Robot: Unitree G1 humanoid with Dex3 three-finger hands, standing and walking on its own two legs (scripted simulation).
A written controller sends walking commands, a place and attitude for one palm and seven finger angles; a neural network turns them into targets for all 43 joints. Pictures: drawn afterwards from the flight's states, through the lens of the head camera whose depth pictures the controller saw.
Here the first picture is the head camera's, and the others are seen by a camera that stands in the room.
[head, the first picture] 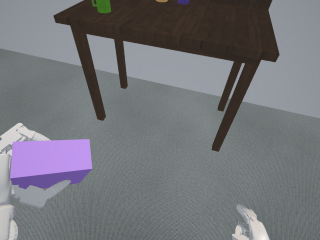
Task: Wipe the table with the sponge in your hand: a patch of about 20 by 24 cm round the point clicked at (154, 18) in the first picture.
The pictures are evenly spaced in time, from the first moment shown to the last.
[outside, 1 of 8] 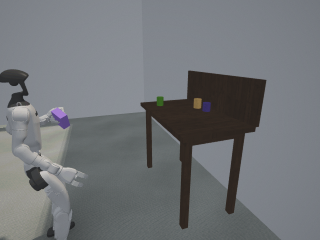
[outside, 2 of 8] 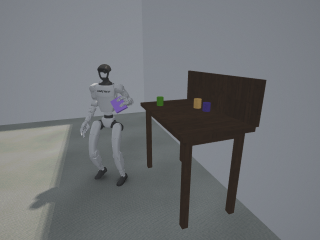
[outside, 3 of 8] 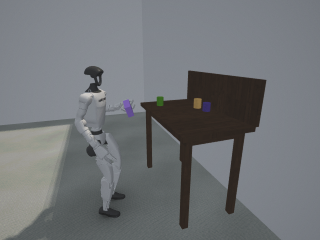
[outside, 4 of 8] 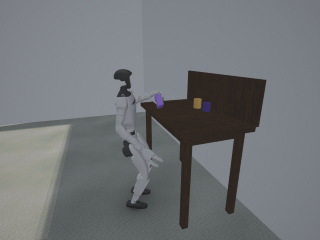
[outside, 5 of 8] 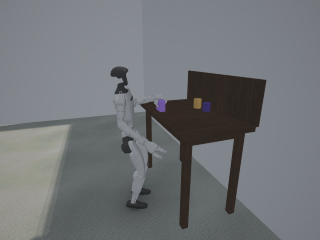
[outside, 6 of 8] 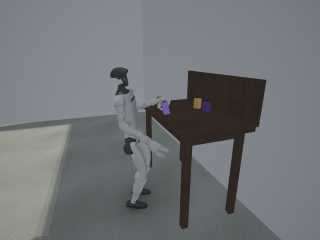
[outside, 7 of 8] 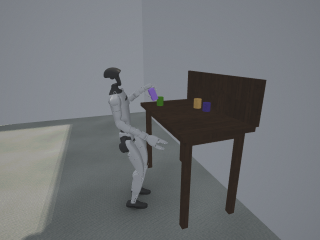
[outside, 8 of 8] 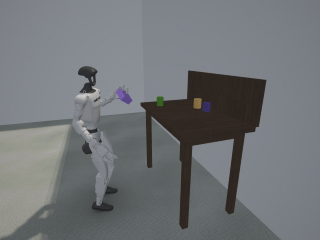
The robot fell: no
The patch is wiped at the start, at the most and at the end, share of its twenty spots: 0.00 1.00 1.00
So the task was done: yes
